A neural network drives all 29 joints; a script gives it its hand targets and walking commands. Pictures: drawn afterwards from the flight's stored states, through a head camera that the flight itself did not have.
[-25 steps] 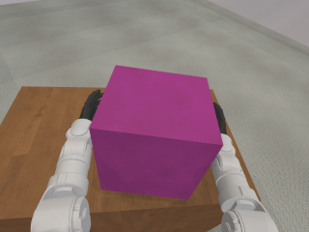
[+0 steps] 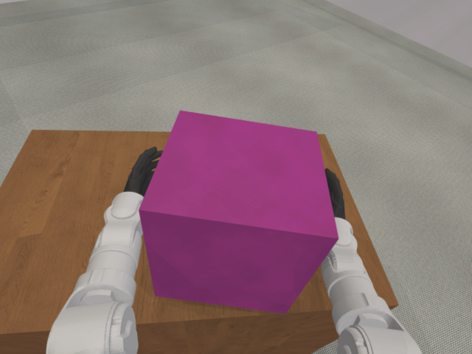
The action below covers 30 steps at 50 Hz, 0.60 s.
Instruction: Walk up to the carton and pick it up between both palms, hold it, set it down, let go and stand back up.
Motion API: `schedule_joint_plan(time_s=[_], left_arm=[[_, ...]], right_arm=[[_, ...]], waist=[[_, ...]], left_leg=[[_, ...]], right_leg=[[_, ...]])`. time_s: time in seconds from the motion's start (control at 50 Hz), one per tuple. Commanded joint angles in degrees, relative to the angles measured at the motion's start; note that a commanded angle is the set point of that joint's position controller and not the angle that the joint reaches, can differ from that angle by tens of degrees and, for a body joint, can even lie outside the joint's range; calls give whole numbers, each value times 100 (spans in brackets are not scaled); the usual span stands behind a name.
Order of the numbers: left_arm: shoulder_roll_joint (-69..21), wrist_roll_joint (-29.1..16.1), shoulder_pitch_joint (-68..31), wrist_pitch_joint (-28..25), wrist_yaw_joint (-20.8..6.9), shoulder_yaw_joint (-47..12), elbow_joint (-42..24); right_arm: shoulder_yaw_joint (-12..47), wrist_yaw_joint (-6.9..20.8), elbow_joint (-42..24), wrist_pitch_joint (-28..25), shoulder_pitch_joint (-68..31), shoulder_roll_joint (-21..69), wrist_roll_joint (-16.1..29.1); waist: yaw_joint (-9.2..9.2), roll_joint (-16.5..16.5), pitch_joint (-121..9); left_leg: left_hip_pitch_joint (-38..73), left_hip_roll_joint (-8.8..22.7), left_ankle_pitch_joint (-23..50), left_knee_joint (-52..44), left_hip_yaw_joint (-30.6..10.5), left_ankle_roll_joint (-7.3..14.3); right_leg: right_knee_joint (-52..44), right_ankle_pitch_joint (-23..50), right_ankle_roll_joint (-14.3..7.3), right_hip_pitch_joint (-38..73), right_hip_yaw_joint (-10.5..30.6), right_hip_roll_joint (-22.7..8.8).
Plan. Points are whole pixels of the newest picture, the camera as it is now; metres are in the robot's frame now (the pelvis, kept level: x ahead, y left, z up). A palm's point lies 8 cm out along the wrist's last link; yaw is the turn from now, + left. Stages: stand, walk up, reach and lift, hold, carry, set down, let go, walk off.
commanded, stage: set down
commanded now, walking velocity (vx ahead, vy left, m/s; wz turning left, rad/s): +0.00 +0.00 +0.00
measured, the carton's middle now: (234, 215) +0.37 -0.02 +0.01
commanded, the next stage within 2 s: none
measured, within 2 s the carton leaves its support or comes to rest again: rests again in 1.24 s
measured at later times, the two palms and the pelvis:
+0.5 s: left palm (137, 193) +0.40 +0.15 +0.05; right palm (330, 215) +0.34 -0.20 +0.05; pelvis +0.00 +0.00 +0.00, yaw +0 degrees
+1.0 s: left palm (136, 198) +0.40 +0.16 +0.04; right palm (329, 218) +0.34 -0.19 +0.04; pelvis +0.00 +0.00 +0.00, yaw +0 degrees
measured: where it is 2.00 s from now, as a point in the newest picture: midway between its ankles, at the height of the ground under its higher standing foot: outside the picture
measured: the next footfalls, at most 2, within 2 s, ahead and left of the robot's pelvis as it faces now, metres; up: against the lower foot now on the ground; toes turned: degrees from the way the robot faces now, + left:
none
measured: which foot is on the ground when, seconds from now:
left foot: down 0.00-1.00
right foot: down 0.00-1.00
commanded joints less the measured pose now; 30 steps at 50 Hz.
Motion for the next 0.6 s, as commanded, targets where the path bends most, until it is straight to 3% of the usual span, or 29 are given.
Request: schedule_joint_plan(time_s=[0.0, 0.02, 0.12, 0.22, 0.26, 0.28, 0.32, 0.34, 0.36, 0.48, 0.5, 0.52, 0.54, 0.58], left_arm=[[-3112, 85, -3940, -780, -525, -1683, -412], [-3079, 91, -3854, -786, -541, -1649, -315], [-2930, 327, -3610, -805, -573, -1294, -99], [-2972, 407, -3654, -862, -565, -1243, 35], [-2901, 422, -3564, -885, -567, -1134, 39], [-2942, 402, -3604, -909, -568, -1190, 12], [-2812, 530, -3506, -894, -574, -967, 130], [-2917, 485, -3547, -932, -554, -1059, 90], [-2848, 593, -3451, -940, -563, -940, 203], [-2889, 594, -3383, -1002, -548, -895, 150], [-2824, 683, -3307, -983, -568, -801, 312], [-2778, 737, -3366, -988, -564, -768, 320], [-2827, 708, -3336, -999, -547, -777, 305], [-2835, 755, -3305, -1023, -516, -768, 275]], right_arm=[[1249, 597, -690, -732, -3502, 3554, -1103], [1184, 569, -507, -730, -3315, 3556, -1185], [1050, 563, -155, -780, -3127, 3548, -1205], [806, 574, -22, -862, -3212, 3422, -1350], [824, 580, -46, -873, -3097, 3398, -1381], [735, 575, 48, -881, -3079, 3387, -1420], [738, 590, 62, -885, -3077, 3388, -1414], [719, 598, 58, -935, -3086, 3415, -1443], [674, 626, 174, -925, -2997, 3383, -1462], [543, 609, 231, -1017, -2860, 3343, -1560], [567, 610, 305, -1009, -2835, 3332, -1599], [394, 613, 405, -994, -2809, 3313, -1626], [480, 617, 343, -1015, -2738, 3331, -1647], [350, 656, 404, -1052, -2843, 3230, -1644]], waist=[[-501, 531, -3168], [-561, 467, -3056], [-444, 440, -2637], [-511, 455, -2534], [-444, 464, -2398], [-563, 451, -2425], [-390, 319, -2330], [-482, 425, -2287], [-379, 395, -2146], [-491, 437, -2086], [-396, 419, -1953], [-477, 487, -1913], [-450, 398, -2001], [-412, 528, -1853]], left_leg=[[975, 267, 1157, -136, -70, -337], [944, 277, 1059, -165, -71, -307], [757, 237, 936, -258, -50, -248], [837, 281, 808, -261, -75, -265], [769, 245, 809, -289, -48, -257], [846, 280, 817, -285, -61, -256], [734, 263, 667, -330, -18, -182], [737, 270, 689, -286, -44, -211], [742, 293, 581, -356, -24, -179], [830, 286, 729, -316, -11, -211], [743, 285, 577, -322, 15, -202], [689, 299, 491, -326, 5, -191], [742, 283, 596, -285, 17, -178], [794, 304, 504, -293, 6, -229]], right_leg=[[181, 2750, 415, 803, 57, -345], [182, 2804, 456, 761, 61, -391], [151, 2688, 482, 862, 130, -406], [100, 2362, 466, 616, 61, -382], [95, 2356, 468, 699, 39, -392], [59, 2319, 464, 607, 52, -377], [16, 2159, 490, 615, 95, -390], [46, 2142, 465, 558, 103, -388], [4, 1928, 456, 563, 63, -380], [-10, 1929, 449, 440, 15, -344], [-35, 1847, 449, 477, 41, -382], [-47, 1717, 453, 350, 44, -377], [-34, 1806, 466, 361, 33, -350], [-103, 1426, 410, 146, 7, -349]])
